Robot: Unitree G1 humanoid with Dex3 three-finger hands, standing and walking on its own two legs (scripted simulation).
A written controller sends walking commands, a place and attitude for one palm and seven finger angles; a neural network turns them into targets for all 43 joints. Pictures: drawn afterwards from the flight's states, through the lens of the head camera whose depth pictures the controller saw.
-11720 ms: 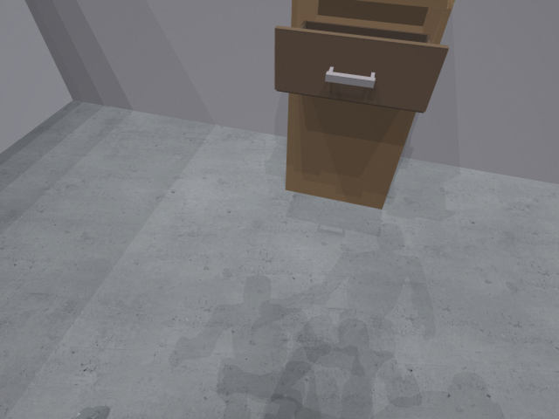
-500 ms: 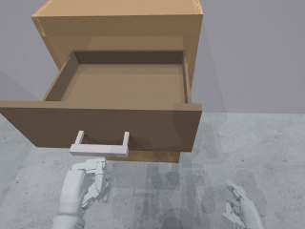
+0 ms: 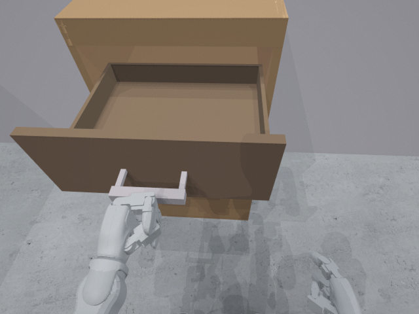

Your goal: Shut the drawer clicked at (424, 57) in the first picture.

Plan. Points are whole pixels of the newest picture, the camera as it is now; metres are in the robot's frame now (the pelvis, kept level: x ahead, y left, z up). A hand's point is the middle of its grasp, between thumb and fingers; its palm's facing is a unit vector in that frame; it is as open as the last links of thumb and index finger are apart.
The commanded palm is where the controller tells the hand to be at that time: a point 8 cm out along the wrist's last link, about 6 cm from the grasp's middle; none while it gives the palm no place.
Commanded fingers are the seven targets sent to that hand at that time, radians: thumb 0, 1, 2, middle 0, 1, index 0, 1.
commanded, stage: push the drawer shut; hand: left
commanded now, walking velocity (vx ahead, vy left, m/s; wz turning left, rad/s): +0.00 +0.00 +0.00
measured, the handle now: (150, 185) +0.33 +0.12 +0.09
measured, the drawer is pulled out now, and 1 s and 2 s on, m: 0.29 0.15 0.02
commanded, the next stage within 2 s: none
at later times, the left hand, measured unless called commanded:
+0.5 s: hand (166, 187) +0.32 +0.10 +0.09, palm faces -0.06 -1.00 -0.04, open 3.1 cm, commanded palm +0.31 +0.14 +0.09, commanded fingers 0.00 0.90 0.90 -1.40 -1.60 -1.40 -1.60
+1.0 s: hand (176, 158) +0.39 +0.09 +0.09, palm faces -0.03 -1.00 -0.04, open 3.1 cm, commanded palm +0.38 +0.14 +0.09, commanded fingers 0.00 0.90 0.90 -1.40 -1.60 -1.40 -1.60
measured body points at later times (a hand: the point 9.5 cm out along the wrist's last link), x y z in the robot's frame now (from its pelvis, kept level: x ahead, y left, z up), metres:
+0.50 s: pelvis -0.01 +0.01 +0.01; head +0.03 -0.01 +0.46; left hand +0.32 +0.15 +0.09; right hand +0.14 -0.23 -0.09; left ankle -0.01 +0.11 -0.69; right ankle +0.00 -0.09 -0.69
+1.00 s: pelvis +0.00 +0.00 +0.01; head +0.05 -0.02 +0.46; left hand +0.39 +0.14 +0.09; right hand +0.10 -0.25 -0.10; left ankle -0.01 +0.11 -0.69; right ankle +0.00 -0.09 -0.69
